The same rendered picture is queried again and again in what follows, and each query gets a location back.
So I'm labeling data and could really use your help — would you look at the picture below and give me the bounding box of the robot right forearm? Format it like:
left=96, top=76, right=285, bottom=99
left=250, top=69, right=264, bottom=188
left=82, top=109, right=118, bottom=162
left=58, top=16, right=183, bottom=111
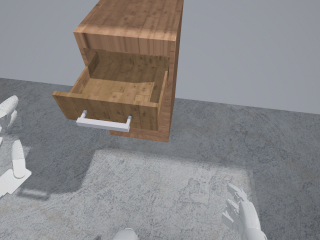
left=241, top=228, right=268, bottom=240

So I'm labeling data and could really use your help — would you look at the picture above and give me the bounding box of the cabinet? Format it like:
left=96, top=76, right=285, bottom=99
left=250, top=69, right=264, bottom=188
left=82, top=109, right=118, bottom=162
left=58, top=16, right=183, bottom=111
left=73, top=0, right=184, bottom=143

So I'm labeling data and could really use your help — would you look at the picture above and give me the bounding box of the drawer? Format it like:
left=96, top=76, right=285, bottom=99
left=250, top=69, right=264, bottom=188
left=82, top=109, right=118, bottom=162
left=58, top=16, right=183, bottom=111
left=52, top=50, right=170, bottom=131

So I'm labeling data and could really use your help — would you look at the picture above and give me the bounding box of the right robot hand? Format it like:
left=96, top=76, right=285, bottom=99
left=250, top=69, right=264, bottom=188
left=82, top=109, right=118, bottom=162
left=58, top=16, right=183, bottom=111
left=222, top=183, right=261, bottom=236

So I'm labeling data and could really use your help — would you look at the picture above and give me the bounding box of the handle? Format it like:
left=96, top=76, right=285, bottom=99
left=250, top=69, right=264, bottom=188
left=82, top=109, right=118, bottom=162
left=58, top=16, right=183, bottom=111
left=76, top=110, right=132, bottom=132

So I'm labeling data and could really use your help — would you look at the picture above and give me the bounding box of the robot left thigh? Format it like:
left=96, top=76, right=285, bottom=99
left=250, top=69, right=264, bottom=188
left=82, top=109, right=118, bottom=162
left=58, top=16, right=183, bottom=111
left=111, top=230, right=140, bottom=240

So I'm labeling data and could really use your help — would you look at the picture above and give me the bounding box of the left robot hand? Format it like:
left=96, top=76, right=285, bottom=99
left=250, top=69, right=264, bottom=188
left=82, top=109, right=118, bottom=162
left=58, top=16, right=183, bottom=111
left=0, top=95, right=32, bottom=200

